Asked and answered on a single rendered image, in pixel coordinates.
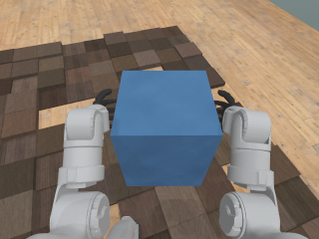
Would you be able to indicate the left robot thigh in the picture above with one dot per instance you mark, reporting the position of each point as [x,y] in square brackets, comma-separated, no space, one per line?
[124,229]

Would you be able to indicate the robot right forearm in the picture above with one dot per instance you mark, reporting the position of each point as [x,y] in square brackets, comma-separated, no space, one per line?
[250,142]

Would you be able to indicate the carton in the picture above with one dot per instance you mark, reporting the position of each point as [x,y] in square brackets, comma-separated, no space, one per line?
[165,129]

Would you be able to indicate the left robot hand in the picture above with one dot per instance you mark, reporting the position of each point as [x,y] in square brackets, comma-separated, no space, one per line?
[99,100]

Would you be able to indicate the right robot hand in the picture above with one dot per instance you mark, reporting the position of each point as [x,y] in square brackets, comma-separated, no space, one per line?
[231,103]

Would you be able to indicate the robot left forearm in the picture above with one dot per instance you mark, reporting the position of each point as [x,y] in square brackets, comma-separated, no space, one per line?
[82,157]

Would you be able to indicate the robot left shin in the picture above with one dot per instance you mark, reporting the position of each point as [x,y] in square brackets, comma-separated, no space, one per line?
[127,218]

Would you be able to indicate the robot left upper arm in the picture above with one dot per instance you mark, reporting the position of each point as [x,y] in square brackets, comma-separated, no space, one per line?
[79,215]

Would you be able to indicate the robot right upper arm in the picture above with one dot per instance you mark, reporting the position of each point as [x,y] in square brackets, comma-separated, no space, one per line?
[246,215]

